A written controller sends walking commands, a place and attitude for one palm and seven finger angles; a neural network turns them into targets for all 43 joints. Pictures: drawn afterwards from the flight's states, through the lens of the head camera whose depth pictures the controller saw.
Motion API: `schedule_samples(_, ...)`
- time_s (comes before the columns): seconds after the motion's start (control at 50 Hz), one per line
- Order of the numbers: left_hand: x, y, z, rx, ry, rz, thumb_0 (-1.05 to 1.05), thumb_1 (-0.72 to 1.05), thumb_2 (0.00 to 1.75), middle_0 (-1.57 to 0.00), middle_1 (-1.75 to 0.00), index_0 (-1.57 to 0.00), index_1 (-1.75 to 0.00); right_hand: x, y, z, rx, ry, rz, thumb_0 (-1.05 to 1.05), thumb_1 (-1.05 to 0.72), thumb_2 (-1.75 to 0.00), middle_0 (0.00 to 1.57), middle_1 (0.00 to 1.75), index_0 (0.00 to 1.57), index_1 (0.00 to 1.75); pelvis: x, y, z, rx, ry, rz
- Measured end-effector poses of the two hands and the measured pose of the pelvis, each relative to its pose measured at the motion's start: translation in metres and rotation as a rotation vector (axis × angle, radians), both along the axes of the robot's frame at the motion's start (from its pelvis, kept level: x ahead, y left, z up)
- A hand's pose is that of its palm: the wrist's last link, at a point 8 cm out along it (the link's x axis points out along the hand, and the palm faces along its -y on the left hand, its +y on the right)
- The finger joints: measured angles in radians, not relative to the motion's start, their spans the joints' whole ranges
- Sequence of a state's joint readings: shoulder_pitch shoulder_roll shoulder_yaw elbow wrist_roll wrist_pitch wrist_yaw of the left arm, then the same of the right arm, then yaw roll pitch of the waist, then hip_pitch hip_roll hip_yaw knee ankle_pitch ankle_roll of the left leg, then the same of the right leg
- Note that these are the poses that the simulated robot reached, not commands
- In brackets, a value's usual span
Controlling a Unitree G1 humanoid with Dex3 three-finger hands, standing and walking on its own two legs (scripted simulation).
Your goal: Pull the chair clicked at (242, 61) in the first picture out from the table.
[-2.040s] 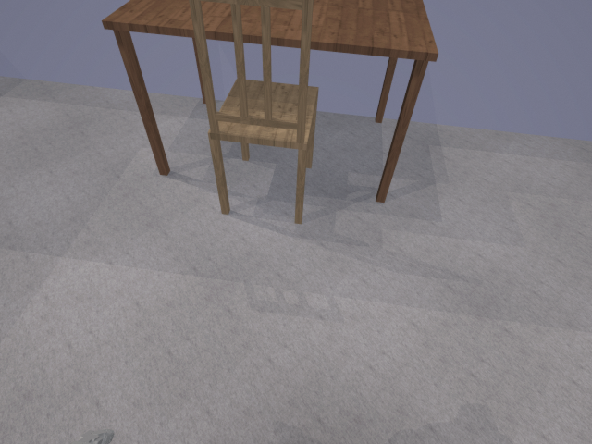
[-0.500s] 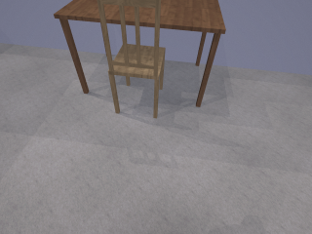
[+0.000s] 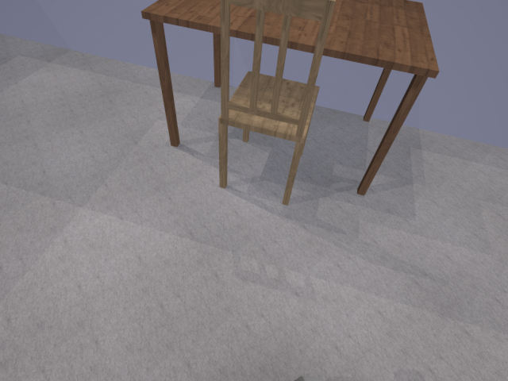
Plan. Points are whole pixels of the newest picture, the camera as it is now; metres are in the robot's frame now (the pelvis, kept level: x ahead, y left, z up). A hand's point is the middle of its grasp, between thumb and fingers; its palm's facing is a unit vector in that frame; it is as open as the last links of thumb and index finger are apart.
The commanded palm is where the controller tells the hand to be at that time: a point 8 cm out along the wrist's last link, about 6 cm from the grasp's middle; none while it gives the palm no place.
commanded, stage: walk to a spot facing it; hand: left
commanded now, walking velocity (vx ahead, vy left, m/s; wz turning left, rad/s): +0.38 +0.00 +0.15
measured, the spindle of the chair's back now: (256, 64) +1.12 +0.02 -0.06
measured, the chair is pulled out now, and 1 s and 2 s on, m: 0.00 0.00 0.00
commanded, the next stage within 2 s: turn to face it in 0.54 s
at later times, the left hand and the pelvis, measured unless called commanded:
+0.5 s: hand (180, 317) +0.27 +0.15 -0.17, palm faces +0.19 -0.96 -0.21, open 7.2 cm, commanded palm none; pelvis +0.22 -0.04 -0.01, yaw +10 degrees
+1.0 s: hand (157, 300) +0.30 +0.20 -0.18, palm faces +0.24 -0.95 -0.17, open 7.4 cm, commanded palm none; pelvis +0.36 +0.03 +0.00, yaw +7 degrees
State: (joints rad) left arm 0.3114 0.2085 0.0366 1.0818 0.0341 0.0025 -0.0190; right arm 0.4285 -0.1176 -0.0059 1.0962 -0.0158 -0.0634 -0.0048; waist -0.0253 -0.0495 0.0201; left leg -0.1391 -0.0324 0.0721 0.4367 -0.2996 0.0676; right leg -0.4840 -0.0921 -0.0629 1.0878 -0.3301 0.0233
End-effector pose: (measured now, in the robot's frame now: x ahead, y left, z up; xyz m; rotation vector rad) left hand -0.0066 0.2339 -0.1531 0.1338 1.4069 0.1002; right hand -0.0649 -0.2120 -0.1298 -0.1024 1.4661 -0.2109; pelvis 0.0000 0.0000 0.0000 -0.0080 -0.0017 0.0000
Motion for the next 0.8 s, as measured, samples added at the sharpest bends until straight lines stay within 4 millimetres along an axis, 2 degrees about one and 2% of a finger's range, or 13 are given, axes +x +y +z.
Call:
schedule_samples(0.1,0.072,-0.009,0.007,-0.005,-0.102,0.013,0.01,0.91,0.9,-0.2,-0.3,-0.2,-0.3,0.014,0.015,0.001,0.045,0.073,-0.016,0.01,-0.9,-0.9,0.2,0.3,0.2,0.3,0.037,-0.002,0.003,0.005,0.0,0.023)
schedule_samples(0.18,0.14,-0.018,0.01,-0.001,-0.175,-0.002,0.01,0.92,0.9,-0.2,-0.3,-0.2,-0.3,0.036,0.014,-0.004,0.065,0.109,-0.031,0.01,-0.9,-0.9,0.2,0.3,0.2,0.3,0.072,-0.01,0.0,0.013,-0.003,0.034)
schedule_samples(0.24,0.197,-0.03,0.01,0.005,-0.232,-0.027,0.01,0.92,0.9,-0.2,-0.3,-0.2,-0.3,0.059,0.004,-0.011,0.071,0.131,-0.042,0.01,-0.9,-0.9,0.2,0.3,0.2,0.3,0.103,-0.02,-0.007,0.017,-0.005,0.039)
schedule_samples(0.3,0.251,-0.041,0.007,0.021,-0.316,-0.035,0.01,0.91,0.9,-0.2,-0.3,-0.2,-0.3,0.089,-0.014,-0.025,0.074,0.16,-0.032,0.01,-0.9,-0.9,0.2,0.3,0.2,0.3,0.139,-0.033,-0.02,0.017,-0.011,0.062)
schedule_samples(0.34,0.273,-0.045,0.006,0.036,-0.371,-0.009,0.0,0.91,0.9,-0.2,-0.3,-0.2,-0.3,0.117,-0.029,-0.032,0.071,0.164,0.001,0.01,-0.9,-0.9,0.2,0.3,0.2,0.3,0.157,-0.041,-0.026,0.013,-0.022,0.09)
schedule_samples(0.4,0.278,-0.047,0.011,0.047,-0.372,0.049,0.0,0.91,0.9,-0.2,-0.3,-0.2,-0.3,0.181,-0.053,-0.033,0.043,0.102,0.064,0.01,-0.9,-0.9,0.2,0.3,0.2,0.3,0.181,-0.045,-0.021,-0.003,-0.036,0.122)
schedule_samples(0.46,0.266,-0.047,0.013,0.059,-0.306,0.11,0.0,0.92,0.9,-0.2,-0.3,-0.2,-0.3,0.259,-0.068,-0.025,0.008,-0.012,0.129,0.01,-0.91,-0.9,0.2,0.3,0.2,0.3,0.205,-0.046,-0.011,-0.011,-0.034,0.151)
schedule_samples(0.52,0.251,-0.037,0.014,0.086,-0.233,0.17,-0.01,0.95,0.9,-0.21,-0.3,-0.2,-0.3,0.337,-0.072,-0.013,-0.013,-0.132,0.192,0.01,-0.91,-0.9,0.2,0.3,0.19,0.29,0.229,-0.044,-0.005,-0.016,-0.027,0.184)
schedule_samples(0.56,0.241,-0.032,0.013,0.087,-0.179,0.2,-0.01,0.95,0.9,-0.2,-0.3,-0.2,-0.3,0.386,-0.067,-0.005,-0.018,-0.199,0.24,0.01,-0.91,-0.9,0.19,0.3,0.19,0.29,0.244,-0.04,-0.002,-0.018,-0.024,0.206)
schedule_samples(0.64,0.222,-0.025,0.006,0.07,-0.084,0.273,0.0,0.93,0.9,-0.2,-0.3,-0.2,-0.3,0.475,-0.043,0.008,-0.016,-0.296,0.359,0.01,-0.91,-0.9,0.19,0.3,0.19,0.29,0.273,-0.027,-0.003,-0.025,-0.022,0.249)
schedule_samples(0.72,0.208,-0.017,-0.006,0.043,0.007,0.348,0.0,0.92,0.9,-0.2,-0.3,-0.2,-0.3,0.552,0.0,0.012,-0.02,-0.37,0.478,0.01,-0.91,-0.9,0.19,0.3,0.19,0.29,0.304,-0.004,-0.011,-0.029,-0.026,0.276)
schedule_samples(0.76,0.204,-0.012,-0.016,0.024,0.061,0.366,0.0,0.92,0.9,-0.2,-0.3,-0.2,-0.3,0.581,0.021,0.008,-0.027,-0.425,0.507,0.01,-0.91,-0.9,0.19,0.3,0.19,0.29,0.319,0.011,-0.021,-0.036,-0.027,0.266)
schedule_samples(0.8,0.206,-0.006,-0.019,0.016,0.105,0.367,0.0,0.92,0.9,-0.2,-0.3,-0.2,-0.3,0.596,0.039,0.008,-0.02,-0.452,0.512,0.0,-0.91,-0.9,0.19,0.3,0.19,0.29,0.328,0.019,-0.022,-0.018,-0.035,0.25)
